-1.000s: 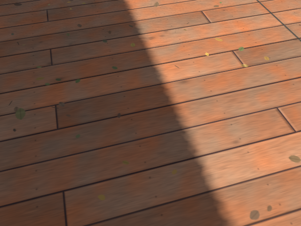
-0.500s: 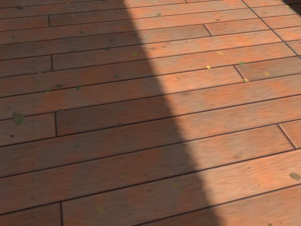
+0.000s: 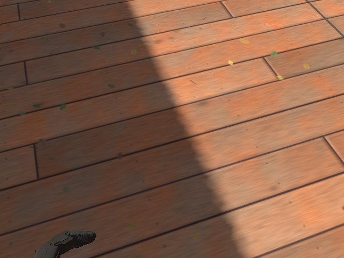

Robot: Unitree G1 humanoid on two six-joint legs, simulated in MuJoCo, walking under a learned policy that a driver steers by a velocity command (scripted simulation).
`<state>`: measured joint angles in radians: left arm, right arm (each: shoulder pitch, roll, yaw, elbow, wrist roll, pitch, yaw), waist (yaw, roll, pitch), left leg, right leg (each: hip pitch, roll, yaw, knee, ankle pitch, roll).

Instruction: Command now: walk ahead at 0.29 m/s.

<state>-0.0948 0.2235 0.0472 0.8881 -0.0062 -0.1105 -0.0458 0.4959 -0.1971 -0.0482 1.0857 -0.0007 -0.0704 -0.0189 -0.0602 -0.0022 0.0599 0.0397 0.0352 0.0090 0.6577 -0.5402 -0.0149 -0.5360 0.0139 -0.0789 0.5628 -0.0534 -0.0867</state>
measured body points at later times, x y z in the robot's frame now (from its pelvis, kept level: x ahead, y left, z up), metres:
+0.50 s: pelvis +0.14 +0.01 +0.02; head +0.15 +0.02 +0.47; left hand +0.22 +0.26 -0.13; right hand +0.23 -0.25 -0.11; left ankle +0.18 +0.14 -0.71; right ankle +0.13 -0.10 -0.71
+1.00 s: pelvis +0.17 +0.02 +0.02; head +0.18 +0.02 +0.47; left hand +0.20 +0.26 -0.13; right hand +0.24 -0.23 -0.13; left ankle +0.18 +0.14 -0.71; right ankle +0.13 -0.10 -0.71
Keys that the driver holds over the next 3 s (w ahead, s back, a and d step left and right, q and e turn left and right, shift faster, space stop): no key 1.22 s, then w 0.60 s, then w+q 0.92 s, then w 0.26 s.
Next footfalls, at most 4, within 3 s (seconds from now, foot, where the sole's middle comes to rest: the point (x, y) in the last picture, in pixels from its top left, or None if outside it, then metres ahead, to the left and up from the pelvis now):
0.38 left None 0.22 0.14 -0.75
1.52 left None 0.27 0.16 -0.75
2.02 right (185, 198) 0.65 -0.07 -0.75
2.56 left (107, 154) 0.87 0.26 -0.75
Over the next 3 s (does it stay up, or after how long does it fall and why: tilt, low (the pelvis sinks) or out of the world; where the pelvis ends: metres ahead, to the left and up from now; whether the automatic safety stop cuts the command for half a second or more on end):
stays up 0.97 0.21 0.03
